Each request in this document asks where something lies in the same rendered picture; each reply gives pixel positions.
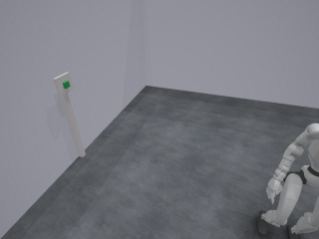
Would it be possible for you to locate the button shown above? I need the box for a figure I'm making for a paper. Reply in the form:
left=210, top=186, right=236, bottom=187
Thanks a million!
left=63, top=81, right=70, bottom=89

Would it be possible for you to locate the panel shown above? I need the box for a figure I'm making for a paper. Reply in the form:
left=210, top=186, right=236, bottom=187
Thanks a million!
left=53, top=72, right=86, bottom=157

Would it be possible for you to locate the humanoid robot torso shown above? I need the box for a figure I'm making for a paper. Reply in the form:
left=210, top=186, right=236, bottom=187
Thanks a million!
left=300, top=139, right=319, bottom=188

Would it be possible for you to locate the right robot hand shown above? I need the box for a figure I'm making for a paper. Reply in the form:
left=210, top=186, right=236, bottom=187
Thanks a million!
left=266, top=177, right=283, bottom=204

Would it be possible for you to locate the robot right forearm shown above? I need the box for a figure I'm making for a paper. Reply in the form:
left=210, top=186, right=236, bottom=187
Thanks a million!
left=273, top=144, right=295, bottom=181

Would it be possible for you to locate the left robot thigh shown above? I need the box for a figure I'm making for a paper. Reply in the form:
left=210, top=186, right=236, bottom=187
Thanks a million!
left=304, top=196, right=319, bottom=228

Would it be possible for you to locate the robot right upper arm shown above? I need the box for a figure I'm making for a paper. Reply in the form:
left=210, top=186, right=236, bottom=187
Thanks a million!
left=290, top=122, right=319, bottom=156

